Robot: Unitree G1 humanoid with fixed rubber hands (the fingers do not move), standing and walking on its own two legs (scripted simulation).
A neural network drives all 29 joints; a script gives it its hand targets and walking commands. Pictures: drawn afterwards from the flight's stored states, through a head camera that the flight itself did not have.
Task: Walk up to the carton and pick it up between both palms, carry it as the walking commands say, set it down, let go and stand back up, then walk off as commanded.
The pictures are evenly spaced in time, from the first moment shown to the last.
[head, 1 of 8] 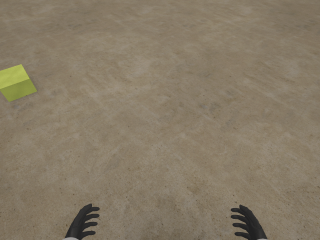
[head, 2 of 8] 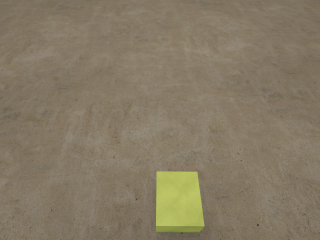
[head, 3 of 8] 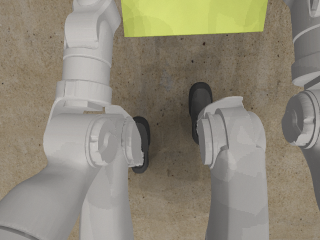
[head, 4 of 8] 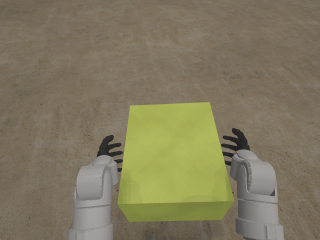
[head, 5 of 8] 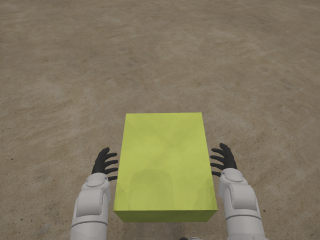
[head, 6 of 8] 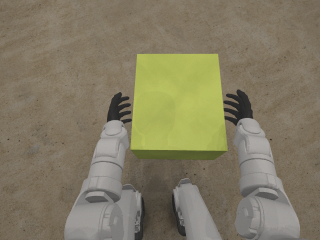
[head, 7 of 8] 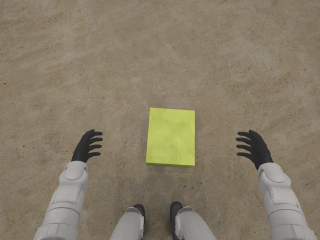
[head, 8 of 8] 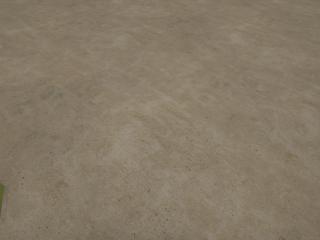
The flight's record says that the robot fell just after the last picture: no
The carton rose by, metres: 0.70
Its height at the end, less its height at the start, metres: +0.00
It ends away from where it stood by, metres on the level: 0.99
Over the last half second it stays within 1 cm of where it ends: yes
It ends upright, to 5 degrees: yes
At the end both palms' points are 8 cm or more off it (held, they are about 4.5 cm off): yes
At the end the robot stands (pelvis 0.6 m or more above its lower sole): yes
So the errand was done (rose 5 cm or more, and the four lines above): yes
